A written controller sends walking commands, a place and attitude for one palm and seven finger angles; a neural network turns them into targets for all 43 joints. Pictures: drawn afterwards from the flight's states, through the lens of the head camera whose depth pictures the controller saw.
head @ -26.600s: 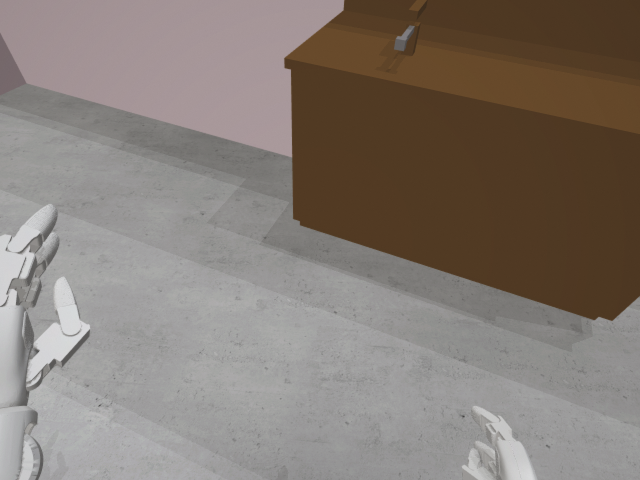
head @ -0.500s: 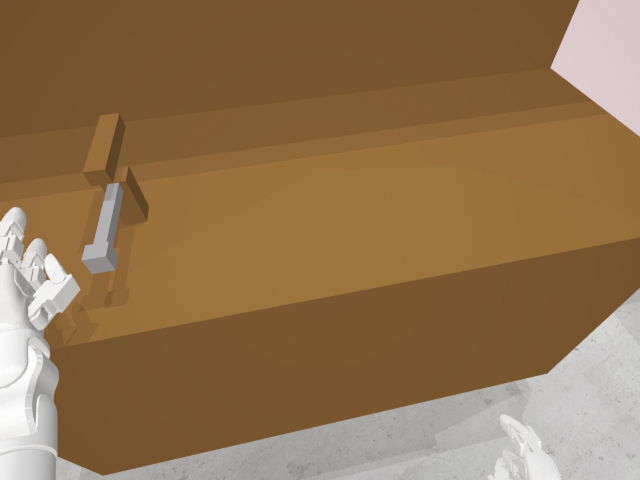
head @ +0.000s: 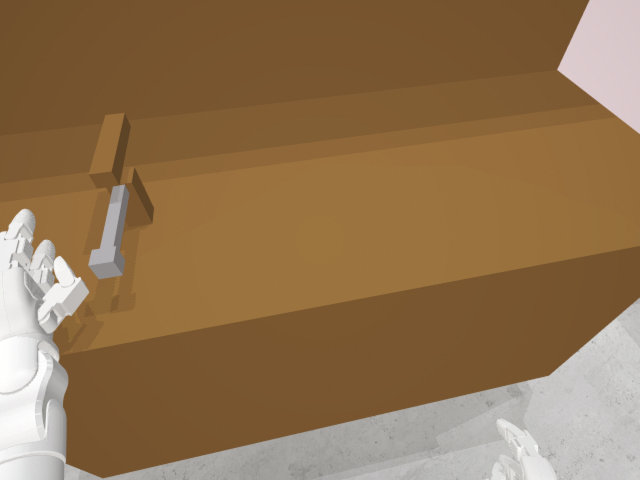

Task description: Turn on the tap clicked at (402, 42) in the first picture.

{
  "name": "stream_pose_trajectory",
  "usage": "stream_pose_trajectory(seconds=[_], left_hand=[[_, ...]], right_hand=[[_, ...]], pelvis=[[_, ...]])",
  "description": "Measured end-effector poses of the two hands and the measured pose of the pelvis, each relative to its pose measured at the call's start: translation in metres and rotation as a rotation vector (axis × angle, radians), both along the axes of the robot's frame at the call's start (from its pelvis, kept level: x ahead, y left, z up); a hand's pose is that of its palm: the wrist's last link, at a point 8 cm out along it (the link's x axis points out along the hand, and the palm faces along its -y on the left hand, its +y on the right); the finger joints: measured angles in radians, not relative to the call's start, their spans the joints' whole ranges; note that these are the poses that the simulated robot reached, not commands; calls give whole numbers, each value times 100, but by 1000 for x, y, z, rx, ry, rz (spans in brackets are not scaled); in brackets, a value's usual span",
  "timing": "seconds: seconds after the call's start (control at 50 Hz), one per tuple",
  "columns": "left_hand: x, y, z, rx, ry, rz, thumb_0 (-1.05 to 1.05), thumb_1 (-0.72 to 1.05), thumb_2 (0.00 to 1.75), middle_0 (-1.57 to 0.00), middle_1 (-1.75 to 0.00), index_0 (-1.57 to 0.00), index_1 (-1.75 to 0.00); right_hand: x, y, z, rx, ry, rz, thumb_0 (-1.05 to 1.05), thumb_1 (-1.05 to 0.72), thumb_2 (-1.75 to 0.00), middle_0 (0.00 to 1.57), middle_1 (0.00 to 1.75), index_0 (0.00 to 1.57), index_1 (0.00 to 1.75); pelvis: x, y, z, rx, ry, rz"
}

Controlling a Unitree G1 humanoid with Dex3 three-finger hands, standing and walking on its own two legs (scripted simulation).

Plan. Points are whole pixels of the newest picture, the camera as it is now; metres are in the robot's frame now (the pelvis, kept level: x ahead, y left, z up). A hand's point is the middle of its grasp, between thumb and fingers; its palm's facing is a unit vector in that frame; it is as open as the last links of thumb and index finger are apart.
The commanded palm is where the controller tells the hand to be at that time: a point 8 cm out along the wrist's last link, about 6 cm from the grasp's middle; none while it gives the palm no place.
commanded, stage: push the lever round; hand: left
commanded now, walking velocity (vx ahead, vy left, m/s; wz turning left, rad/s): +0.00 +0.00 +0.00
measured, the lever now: (107, 262) +0.33 +0.29 +0.10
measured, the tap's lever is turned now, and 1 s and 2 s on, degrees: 0 13 41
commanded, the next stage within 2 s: none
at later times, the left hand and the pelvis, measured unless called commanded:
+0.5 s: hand (110, 282) +0.31 +0.28 +0.10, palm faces +0.50 -0.86 -0.08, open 7.8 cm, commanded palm +0.27 +0.31 +0.10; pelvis +0.00 +0.00 +0.00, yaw +0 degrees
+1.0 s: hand (134, 279) +0.31 +0.25 +0.10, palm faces +0.56 -0.83 -0.05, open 7.8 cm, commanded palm +0.27 +0.28 +0.10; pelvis +0.00 -0.01 +0.00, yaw +0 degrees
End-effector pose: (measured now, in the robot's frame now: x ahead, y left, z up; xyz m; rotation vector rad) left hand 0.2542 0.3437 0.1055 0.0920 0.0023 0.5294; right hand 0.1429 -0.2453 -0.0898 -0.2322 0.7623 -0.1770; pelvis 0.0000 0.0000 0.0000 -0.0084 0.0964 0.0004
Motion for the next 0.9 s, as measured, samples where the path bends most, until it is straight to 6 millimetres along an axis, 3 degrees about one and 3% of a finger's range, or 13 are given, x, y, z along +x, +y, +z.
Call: stream_pose_trajectory(seconds=[0.3, 0.9], left_hand=[[5, -21, -1, 1, -5, -11, 2, 91, 91, -15, -15, -15, -15], [7, -53, -2, -24, -17, 53, 2, 91, 91, -15, -15, -15, -15]], right_hand=[[14, 7, 3, 20, -25, 17, 1, -90, -89, 20, 30, 20, 30], [6, -14, -2, 16, 3, 9, 1, -90, -89, 20, 30, 20, 30]], pelvis=[[5, 1, 0, 1, 1, -4], [-3, -15, -1, 9, -10, 0]])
